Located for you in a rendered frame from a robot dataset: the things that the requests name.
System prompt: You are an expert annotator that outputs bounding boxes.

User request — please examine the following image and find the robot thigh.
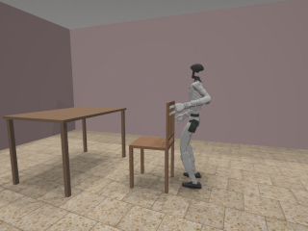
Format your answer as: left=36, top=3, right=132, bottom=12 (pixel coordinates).
left=180, top=121, right=197, bottom=157
left=186, top=132, right=193, bottom=152

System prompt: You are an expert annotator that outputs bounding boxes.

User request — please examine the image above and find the right robot forearm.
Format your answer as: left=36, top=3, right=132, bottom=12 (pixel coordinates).
left=183, top=110, right=193, bottom=117

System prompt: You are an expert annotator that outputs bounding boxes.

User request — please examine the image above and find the robot left hand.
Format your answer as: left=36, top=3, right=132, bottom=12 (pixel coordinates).
left=168, top=103, right=185, bottom=116

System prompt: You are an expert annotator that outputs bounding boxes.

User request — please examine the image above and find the left robot upper arm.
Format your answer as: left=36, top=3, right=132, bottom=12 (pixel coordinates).
left=192, top=81, right=212, bottom=105

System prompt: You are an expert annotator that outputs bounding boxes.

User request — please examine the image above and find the chair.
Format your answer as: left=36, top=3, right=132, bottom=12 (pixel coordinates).
left=129, top=100, right=175, bottom=193

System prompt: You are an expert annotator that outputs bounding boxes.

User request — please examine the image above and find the left robot forearm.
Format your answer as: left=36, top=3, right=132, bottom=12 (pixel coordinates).
left=184, top=96, right=211, bottom=110

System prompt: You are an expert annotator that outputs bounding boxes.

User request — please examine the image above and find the robot right hand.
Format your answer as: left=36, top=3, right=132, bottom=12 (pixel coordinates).
left=174, top=114, right=185, bottom=125

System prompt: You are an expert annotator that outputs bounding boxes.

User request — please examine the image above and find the table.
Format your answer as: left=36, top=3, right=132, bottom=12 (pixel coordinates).
left=2, top=106, right=127, bottom=197

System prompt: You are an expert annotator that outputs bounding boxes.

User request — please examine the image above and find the robot left thigh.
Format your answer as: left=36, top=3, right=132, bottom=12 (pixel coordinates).
left=180, top=121, right=197, bottom=157

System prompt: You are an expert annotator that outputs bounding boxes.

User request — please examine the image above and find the robot right thigh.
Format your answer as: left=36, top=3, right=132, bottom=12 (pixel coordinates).
left=186, top=132, right=193, bottom=152

